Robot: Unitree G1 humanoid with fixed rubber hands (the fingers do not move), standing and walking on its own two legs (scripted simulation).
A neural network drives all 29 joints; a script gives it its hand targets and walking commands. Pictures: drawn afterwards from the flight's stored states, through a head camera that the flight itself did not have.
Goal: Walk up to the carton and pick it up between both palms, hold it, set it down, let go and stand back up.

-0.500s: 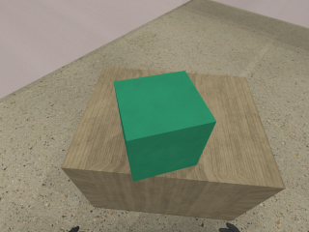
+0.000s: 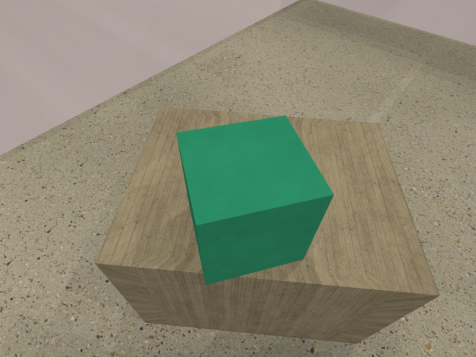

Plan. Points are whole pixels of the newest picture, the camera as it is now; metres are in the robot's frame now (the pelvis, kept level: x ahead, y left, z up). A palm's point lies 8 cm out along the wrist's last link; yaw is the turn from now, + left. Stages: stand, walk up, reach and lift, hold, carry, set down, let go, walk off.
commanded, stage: stand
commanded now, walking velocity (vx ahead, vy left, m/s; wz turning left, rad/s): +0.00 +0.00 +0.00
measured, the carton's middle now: (245, 201) +0.45 -0.02 -0.07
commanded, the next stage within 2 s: walk up in 0.84 s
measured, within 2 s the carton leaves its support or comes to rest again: neither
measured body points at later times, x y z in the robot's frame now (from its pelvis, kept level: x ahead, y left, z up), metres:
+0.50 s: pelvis +0.00 +0.00 +0.00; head +0.01 +0.00 +0.45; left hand -0.02 +0.21 -0.16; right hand -0.02 -0.21 -0.16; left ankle -0.02 +0.11 -0.74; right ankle -0.02 -0.13 -0.74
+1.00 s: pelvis -0.01 +0.00 +0.00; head +0.00 +0.00 +0.45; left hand -0.04 +0.21 -0.16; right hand -0.04 -0.20 -0.16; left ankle -0.02 +0.11 -0.74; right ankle -0.02 -0.13 -0.74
